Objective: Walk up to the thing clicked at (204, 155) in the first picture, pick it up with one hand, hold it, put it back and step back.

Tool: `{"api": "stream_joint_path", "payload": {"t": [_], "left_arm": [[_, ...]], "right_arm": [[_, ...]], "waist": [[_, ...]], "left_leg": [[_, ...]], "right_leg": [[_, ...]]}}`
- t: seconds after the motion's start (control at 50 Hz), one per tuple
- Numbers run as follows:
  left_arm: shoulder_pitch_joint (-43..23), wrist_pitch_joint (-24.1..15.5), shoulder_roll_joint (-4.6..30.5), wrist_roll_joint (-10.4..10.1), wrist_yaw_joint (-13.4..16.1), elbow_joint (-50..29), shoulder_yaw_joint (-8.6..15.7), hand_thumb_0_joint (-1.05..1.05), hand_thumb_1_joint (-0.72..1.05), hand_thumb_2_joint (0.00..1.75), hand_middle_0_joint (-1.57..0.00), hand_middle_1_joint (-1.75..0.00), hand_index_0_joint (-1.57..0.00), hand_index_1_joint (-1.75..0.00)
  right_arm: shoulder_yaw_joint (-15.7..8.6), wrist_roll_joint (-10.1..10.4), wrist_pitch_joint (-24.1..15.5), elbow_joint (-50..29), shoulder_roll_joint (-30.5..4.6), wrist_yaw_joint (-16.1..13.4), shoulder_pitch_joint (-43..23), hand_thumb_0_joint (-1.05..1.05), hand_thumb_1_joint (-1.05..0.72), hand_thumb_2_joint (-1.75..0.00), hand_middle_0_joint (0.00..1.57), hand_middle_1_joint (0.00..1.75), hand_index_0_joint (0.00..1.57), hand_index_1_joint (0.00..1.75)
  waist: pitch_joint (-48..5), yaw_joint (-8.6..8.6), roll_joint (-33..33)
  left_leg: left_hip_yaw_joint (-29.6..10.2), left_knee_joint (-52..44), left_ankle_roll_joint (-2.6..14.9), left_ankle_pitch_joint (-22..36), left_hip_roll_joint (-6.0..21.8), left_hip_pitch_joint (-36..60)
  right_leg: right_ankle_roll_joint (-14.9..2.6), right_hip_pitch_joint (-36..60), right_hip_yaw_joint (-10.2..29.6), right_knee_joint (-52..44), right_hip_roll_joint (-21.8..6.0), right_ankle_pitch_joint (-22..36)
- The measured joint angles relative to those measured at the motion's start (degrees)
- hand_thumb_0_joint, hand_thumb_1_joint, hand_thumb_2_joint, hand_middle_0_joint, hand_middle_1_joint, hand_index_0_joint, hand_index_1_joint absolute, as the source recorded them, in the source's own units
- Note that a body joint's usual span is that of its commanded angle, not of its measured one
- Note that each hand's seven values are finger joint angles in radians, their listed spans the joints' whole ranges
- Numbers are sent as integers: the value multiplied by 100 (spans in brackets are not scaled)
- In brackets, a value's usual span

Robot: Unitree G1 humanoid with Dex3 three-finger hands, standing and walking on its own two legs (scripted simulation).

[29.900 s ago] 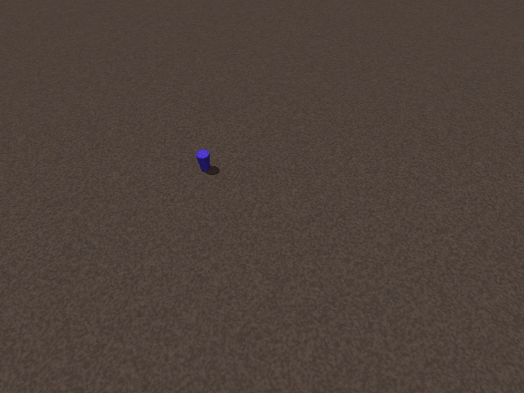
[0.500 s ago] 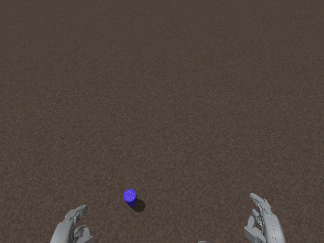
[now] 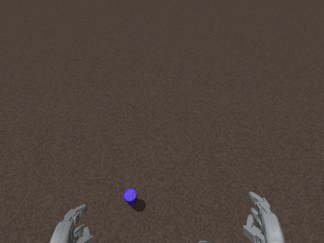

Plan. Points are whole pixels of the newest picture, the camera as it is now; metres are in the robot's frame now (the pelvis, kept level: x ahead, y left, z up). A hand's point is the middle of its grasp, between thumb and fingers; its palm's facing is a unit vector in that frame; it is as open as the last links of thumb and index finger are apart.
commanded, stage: home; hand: left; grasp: from above
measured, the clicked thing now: (131, 198) +0.48 +0.18 -0.66
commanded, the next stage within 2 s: stand in 0.66 s
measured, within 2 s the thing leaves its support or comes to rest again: neither
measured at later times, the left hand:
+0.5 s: hand (91, 238) +0.17 +0.18 -0.05, palm faces +0.04 -0.98 -0.21, open 7.4 cm
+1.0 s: hand out of the picture +0.13 +0.23 -0.10, palm faces +0.02 -0.94 -0.33, open 7.4 cm
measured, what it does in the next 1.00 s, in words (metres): stands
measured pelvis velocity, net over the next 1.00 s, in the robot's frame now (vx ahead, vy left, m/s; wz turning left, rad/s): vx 0.00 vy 0.00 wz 0.00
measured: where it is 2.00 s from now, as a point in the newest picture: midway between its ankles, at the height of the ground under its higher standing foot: outside the picture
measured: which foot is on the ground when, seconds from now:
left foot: down 0.00-1.00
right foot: down 0.00-1.00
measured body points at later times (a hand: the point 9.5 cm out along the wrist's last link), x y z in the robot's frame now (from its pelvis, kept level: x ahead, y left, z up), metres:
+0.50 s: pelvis +0.01 +0.00 +0.00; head +0.03 +0.01 +0.45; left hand +0.16 +0.23 -0.03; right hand +0.17 -0.25 -0.06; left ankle -0.01 +0.12 -0.68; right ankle +0.01 -0.14 -0.68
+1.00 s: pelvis +0.00 +0.00 +0.03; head +0.02 +0.01 +0.48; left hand +0.13 +0.28 -0.08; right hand +0.12 -0.28 -0.09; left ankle -0.01 +0.12 -0.68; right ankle +0.01 -0.14 -0.68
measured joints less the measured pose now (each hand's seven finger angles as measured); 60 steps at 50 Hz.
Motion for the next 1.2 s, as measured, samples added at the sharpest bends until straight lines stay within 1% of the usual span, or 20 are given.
{"api": "stream_joint_path", "payload": {"t": [0.32, 0.76, 0.78, 0.8, 0.82, 0.84, 0.86, 0.9, 0.96, 1.04, 1.12, 1.2], "left_arm": [[48, -4, 6, 3, 6, -25, -2, 2, 91, 89, -20, -30, -20, -30], [53, 7, 5, -26, 6, -76, 13, 2, 91, 89, -20, -30, -20, -30], [-103, -280, 44, 94, 28, 202, -46, 2, 91, 89, -20, -30, -20, -30], [-395, -693, 96, 233, 50, 729, -108, 2, 90, 89, -21, -30, -20, -30], [-691, -1046, 133, 346, 61, 1309, -138, 1, 90, 89, -21, -30, -21, -30], [-950, -1319, 168, 440, 70, 1853, -154, 1, 90, 89, -21, -30, -21, -30], [-1159, -1528, 207, 506, 70, 2331, -154, 1, 90, 89, -21, -30, -21, -30], [-1427, -1795, 271, 555, 58, 3092, -103, 1, 90, 89, -21, -30, -21, -30], [-1572, -2031, 340, 558, 68, 3945, -6, 1, 90, 89, -21, -30, -21, -30], [-1598, -2228, 365, 561, 85, 4876, 95, 1, 90, 89, -21, -30, -21, -30], [-1572, -2350, 346, 547, 81, 5577, 130, 1, 91, 89, -21, -30, -20, -30], [-1559, -2409, 290, 507, 78, 6116, 115, 1, 91, 89, -21, -30, -20, -30]], "right_arm": [[-46, -2, 22, -20, -11, 2, 10, 1, -90, -89, 20, 30, 21, 30], [-36, 15, 60, -75, -10, 22, 27, 1, -90, -90, 20, 30, 21, 30], [-88, -160, 89, 44, -9, 72, -51, 1, -90, -90, 20, 30, 21, 30], [-119, -333, 223, 266, -45, 184, -188, 1, -90, -90, 20, 30, 21, 30], [-115, -469, 427, 493, -113, 324, -317, 1, -90, -90, 20, 30, 21, 30], [-105, -555, 618, 698, -186, 461, -425, 1, -90, -90, 20, 30, 21, 30], [-112, -573, 761, 886, -242, 582, -512, 1, -90, -90, 20, 30, 21, 30], [-185, -502, 944, 1172, -305, 758, -599, 1, -90, -89, 20, 30, 21, 30], [-337, -414, 1076, 1452, -359, 895, -584, 1, -90, -89, 20, 30, 21, 30], [-463, -396, 1182, 1771, -420, 929, -511, 1, -90, -90, 20, 30, 21, 30], [-500, -364, 1264, 2070, -427, 904, -459, 1, -90, -90, 20, 30, 21, 30], [-477, -319, 1309, 2366, -399, 877, -425, 1, -90, -90, 20, 30, 21, 30]], "waist": [[-39, -12, -9], [-18, -9, -2], [146, 38, -44], [364, 124, -112], [517, 200, -164], [637, 254, -200], [743, 290, -239], [889, 333, -315], [982, 344, -369], [1043, 329, -336], [1114, 321, -303], [1168, 330, -263]], "left_leg": [[4, 21, 1, -64, 6, 7], [2, 33, -5, -54, 13, -48], [34, -8, 3, -40, 1, 95], [88, -104, 17, 1, -23, 309], [129, -218, 29, 56, -47, 487], [153, -334, 36, 115, -73, 640], [177, -457, 40, 175, -103, 789], [222, -704, 52, 292, -160, 1056], [249, -1033, 64, 433, -202, 1379], [245, -1415, 75, 582, -191, 1763], [246, -1830, 83, 766, -187, 2127], [249, -2297, 91, 988, -193, 2486]], "right_leg": [[3, 2, 5, 24, 6, -63], [-5, -59, 6, 43, 14, -55], [-10, 59, 36, 40, 2, -55], [-22, 230, 87, 11, -22, -41], [-35, 374, 125, -46, -46, -13], [-39, 505, 146, -117, -71, 21], [-35, 630, 167, -188, -101, 54], [-17, 847, 209, -331, -159, 115], [5, 1140, 230, -589, -200, 215], [28, 1541, 214, -1003, -189, 384], [43, 1922, 202, -1450, -184, 582], [59, 2293, 194, -1933, -188, 812]]}}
